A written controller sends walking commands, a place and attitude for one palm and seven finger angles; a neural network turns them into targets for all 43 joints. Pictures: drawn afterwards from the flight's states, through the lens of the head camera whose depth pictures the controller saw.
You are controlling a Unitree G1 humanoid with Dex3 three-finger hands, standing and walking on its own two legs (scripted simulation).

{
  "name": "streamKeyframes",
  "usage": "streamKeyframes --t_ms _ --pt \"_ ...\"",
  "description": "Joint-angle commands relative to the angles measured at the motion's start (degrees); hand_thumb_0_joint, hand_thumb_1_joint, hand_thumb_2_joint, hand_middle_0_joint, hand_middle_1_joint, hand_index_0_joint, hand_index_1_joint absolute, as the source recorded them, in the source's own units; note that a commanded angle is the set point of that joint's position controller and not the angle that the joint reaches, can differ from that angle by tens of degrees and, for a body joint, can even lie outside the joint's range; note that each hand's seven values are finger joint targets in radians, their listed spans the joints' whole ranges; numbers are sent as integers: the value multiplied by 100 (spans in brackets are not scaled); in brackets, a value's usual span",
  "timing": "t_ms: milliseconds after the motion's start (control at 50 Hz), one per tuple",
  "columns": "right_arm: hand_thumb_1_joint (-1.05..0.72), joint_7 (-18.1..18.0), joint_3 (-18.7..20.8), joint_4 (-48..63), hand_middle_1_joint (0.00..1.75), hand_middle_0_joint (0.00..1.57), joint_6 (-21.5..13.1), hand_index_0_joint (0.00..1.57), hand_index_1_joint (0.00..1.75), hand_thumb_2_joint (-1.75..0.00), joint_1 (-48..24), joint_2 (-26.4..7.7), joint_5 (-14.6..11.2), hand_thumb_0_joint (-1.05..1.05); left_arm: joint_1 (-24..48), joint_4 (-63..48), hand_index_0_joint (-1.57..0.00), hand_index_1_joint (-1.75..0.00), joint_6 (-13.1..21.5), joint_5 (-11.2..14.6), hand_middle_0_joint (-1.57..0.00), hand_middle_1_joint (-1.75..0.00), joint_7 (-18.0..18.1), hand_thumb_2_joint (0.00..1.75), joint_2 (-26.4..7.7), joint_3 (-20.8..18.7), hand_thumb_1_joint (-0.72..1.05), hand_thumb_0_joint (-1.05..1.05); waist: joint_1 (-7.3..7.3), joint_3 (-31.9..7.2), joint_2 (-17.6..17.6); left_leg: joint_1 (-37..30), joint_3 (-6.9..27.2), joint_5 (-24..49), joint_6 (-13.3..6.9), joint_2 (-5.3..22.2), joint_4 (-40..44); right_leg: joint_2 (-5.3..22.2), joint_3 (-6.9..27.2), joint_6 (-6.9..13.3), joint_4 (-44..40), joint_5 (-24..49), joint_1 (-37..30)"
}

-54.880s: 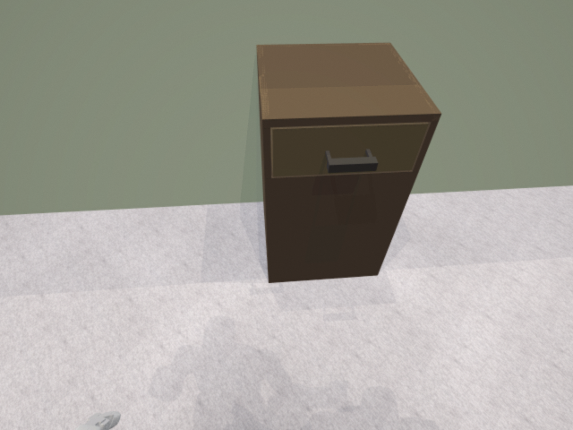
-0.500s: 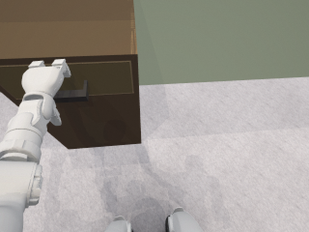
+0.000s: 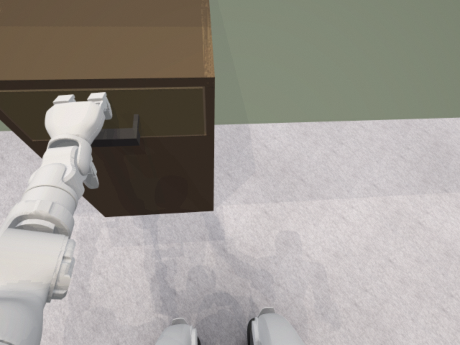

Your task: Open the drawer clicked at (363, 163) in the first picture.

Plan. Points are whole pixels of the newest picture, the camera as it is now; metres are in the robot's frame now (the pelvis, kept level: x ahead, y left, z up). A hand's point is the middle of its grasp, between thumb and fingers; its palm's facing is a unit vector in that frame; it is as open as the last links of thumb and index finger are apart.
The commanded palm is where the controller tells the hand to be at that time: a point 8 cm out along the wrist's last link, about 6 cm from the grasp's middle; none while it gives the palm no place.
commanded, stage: move the hooked fingers above the handle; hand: left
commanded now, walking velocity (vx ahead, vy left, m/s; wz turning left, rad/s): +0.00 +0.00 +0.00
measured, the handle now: (108, 128) +0.56 +0.23 -0.06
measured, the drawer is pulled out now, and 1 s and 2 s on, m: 0.00 0.00 0.00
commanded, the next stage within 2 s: none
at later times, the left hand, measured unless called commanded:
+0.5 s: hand (95, 140) +0.49 +0.23 +0.00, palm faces -0.16 -0.03 -0.99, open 13.8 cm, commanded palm +0.49 +0.22 +0.06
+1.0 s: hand (100, 135) +0.49 +0.21 +0.01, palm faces -0.09 -0.04 -0.99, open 13.8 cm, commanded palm +0.49 +0.22 +0.05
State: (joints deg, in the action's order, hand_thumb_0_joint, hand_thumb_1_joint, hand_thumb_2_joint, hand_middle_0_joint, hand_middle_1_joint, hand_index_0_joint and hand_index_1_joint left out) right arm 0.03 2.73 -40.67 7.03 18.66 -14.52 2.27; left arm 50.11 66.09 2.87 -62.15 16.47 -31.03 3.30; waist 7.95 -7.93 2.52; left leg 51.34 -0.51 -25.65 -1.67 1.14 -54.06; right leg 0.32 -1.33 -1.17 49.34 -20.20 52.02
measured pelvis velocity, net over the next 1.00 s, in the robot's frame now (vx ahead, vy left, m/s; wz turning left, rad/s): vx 0.00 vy -0.01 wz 0.01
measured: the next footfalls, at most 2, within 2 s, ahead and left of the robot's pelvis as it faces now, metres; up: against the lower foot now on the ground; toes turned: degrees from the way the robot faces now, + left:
none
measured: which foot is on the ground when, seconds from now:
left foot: down 0.00-1.00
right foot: down 0.00-1.00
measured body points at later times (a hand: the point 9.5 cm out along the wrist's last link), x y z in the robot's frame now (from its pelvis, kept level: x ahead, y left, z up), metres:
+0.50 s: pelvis +0.00 -0.01 +0.00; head +0.13 +0.00 +0.43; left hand +0.49 +0.22 +0.05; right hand -0.01 -0.28 -0.13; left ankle -0.01 +0.10 -0.68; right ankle +0.02 -0.14 -0.68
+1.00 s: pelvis +0.00 -0.01 -0.01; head +0.13 +0.00 +0.42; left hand +0.49 +0.21 +0.06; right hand -0.01 -0.28 -0.13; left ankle -0.01 +0.10 -0.68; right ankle +0.02 -0.14 -0.68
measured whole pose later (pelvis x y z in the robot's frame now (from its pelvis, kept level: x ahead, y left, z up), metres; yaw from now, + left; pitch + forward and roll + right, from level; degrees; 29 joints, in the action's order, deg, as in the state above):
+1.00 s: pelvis +0.00 -0.01 -0.01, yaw +0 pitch +24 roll -2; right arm -2.4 2.2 -41.9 4.9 20.9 -14.1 2.5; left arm 48.8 60.4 11.5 -62.7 16.0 -33.1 1.2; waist 8.2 -8.4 2.2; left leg 54.0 0.0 -25.8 -0.8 1.3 -55.7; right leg 0.1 -1.7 -0.4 51.9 -21.0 55.1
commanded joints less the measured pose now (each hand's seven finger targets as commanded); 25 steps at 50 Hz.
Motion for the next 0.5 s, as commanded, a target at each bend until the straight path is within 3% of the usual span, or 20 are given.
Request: streamKeyframes --t_ms 0,20,40,100,140,200,220,240,260,280,300,380,400,420,480 --pt "-90 -215 352 205 30 20 -86 20 30 -90 1094 -1033 30 0 2713 -1737 -30 -120 685 71 -30 -120 -53 30 -1190 -402 -50 0 245 -2610 404 -2168 222 2404 -29 -83 518 -317 -114 341 -421 1350 -960" --pt "-90 -228 338 210 30 20 -91 20 30 -90 1096 -1036 53 0 2651 -1937 -30 -120 860 9 -30 -120 15 30 -1528 -692 -50 0 115 -2873 624 -2231 231 2593 -15 -98 464 -308 -82 360 -318 1443 -1004" --pt "-90 -218 326 218 30 20 -103 20 30 -90 1066 -990 75 0 2574 -1935 -30 -120 960 -33 -30 -120 114 30 -1458 -680 -50 0 99 -2852 771 -2208 228 2720 5 -109 408 -314 -95 375 -252 1477 -906" --pt "-90 -161 196 141 30 20 -20 20 30 -90 854 -1057 130 0 2106 -1511 -30 -120 887 -133 -30 -120 576 30 -2367 -1496 -50 0 -166 -2303 468 -1237 151 2387 -31 -152 320 -287 -83 379 -51 1429 -985" --pt "-90 -117 166 267 30 20 13 20 30 -90 775 -1041 115 0 2061 -1322 -30 -120 610 -242 -30 -120 907 30 -2368 -1430 -50 0 -178 -2277 422 -887 104 2214 -33 -203 289 -284 -99 371 35 1398 -1013" --pt "-90 -7 187 316 30 20 45 20 30 -90 752 -1089 109 0 1684 -929 -30 -120 43 -322 -30 -120 1090 30 -2205 -1274 -50 0 -290 -2797 545 -1059 -19 2525 10 -224 262 -310 -115 362 89 1735 -1259" --pt "-90 10 206 313 30 20 79 20 30 -90 847 -1136 84 0 1631 -875 -30 -120 -127 -329 -30 -120 1045 30 -2260 -1265 -50 0 -283 -3017 459 -1189 -23 2662 27 -201 269 -313 -123 338 86 1883 -1400" --pt "-90 10 251 337 30 20 100 20 30 -90 931 -1120 46 0 1740 -901 -30 -120 -221 -271 -30 -120 968 30 -1958 -1015 -50 0 -157 -3075 368 -1299 -41 2722 16 -188 304 -317 -117 311 -16 1988 -1477" --pt "-90 2 244 277 30 20 134 20 30 -90 960 -1173 31 0 1850 -858 -30 -120 -323 -230 -30 -120 908 30 -2158 -1117 -50 0 -137 -3092 186 -1291 -42 2649 -4 -177 336 -310 -96 281 -71 1991 -1584" --pt "-90 -13 253 309 30 20 136 20 30 -90 973 -1164 1 0 2047 -975 -30 -120 -367 -141 -30 -120 790 30 -2031 -967 -50 0 -53 -3188 218 -1330 -60 2487 -29 -183 390 -303 -64 255 -156 1953 -1703" --pt "-90 -66 270 297 30 20 123 20 30 -90 1014 -1160 -18 0 2293 -1132 -30 -120 -324 -71 -30 -120 641 30 -2019 -947 -50 0 64 -3283 34 -1484 1 2535 -57 -155 402 -300 -55 242 -193 2027 -1764" --pt "-90 -267 376 245 30 20 -102 20 30 -90 1148 -1073 -38 0 2988 -2060 -30 -120 365 90 -30 -120 103 30 -1454 -420 -50 0 342 -3440 276 -2129 111 2302 -109 -125 463 -295 11 224 -456 1702 -1518" --pt "-90 -316 393 224 30 20 -159 20 30 -90 1156 -1023 -24 0 3095 -2227 -30 -120 581 106 -30 -120 20 30 -1212 -227 -50 0 423 -3360 354 -2308 155 2359 -100 -110 441 -295 -5 243 -478 1627 -1309" --pt "-90 -352 404 153 30 20 -207 20 30 -90 1199 -1010 -14 0 2971 -2204 -30 -120 744 117 -30 -120 -12 30 -1136 -223 -50 0 415 -3185 441 -2370 170 2379 -88 -103 418 -299 -15 256 -478 1537 -1118" --pt "-90 -353 348 17 30 20 -238 20 30 -90 1170 -989 8 0 2535 -1695 -30 -120 936 25 -30 -120 115 30 -1176 -389 -50 0 318 -2427 532 -2024 214 2178 -36 -104 403 -299 -84 322 -412 1159 -629"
